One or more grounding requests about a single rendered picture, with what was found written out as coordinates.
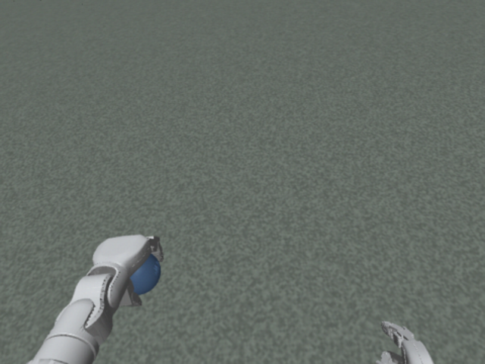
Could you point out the right robot hand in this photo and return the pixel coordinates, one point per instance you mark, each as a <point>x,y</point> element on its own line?
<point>413,351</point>

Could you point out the left robot hand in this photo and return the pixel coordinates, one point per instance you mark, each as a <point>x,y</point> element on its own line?
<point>130,252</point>

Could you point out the ball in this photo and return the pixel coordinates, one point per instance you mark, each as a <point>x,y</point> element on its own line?
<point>146,277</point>

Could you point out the left robot arm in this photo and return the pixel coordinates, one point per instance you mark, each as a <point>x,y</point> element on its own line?
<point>86,322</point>

